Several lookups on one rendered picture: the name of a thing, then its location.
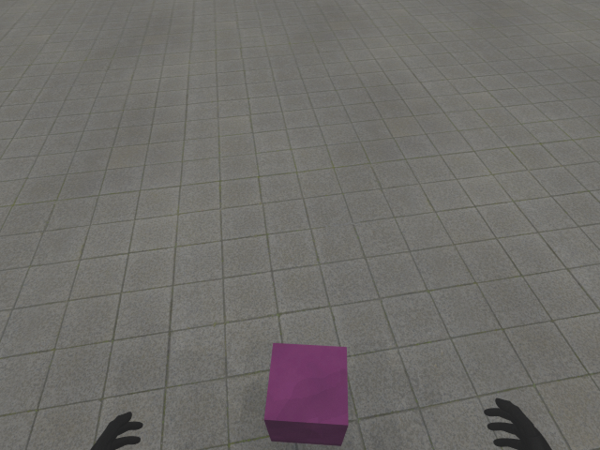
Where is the carton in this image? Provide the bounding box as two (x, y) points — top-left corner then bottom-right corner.
(264, 343), (349, 446)

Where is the right robot hand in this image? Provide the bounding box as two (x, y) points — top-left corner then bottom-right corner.
(484, 398), (552, 450)

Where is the left robot hand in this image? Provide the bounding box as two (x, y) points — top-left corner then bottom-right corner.
(90, 412), (143, 450)

